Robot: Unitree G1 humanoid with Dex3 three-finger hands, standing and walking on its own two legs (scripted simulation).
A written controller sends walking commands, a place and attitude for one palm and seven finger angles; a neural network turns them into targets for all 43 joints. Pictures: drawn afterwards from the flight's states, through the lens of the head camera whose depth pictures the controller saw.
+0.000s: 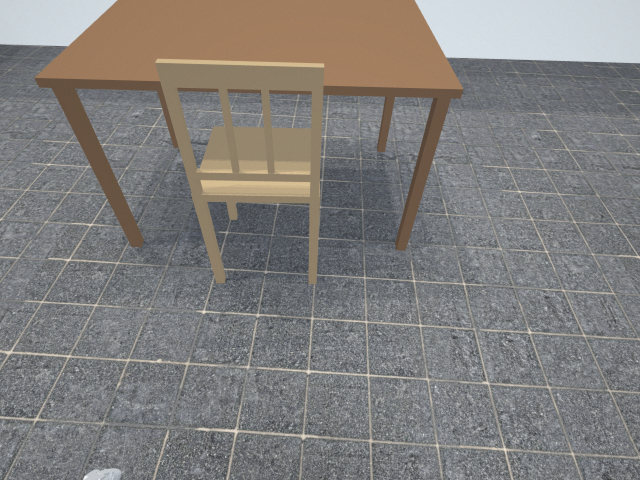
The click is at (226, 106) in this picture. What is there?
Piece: chair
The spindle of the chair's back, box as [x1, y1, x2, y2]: [218, 89, 239, 172]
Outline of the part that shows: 218,89 232,171 238,172 239,169 227,90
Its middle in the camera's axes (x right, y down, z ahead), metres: -0.24 -0.28 +1.02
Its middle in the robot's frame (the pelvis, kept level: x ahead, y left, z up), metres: +0.94 +0.29 -0.10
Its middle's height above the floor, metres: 0.67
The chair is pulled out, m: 0.00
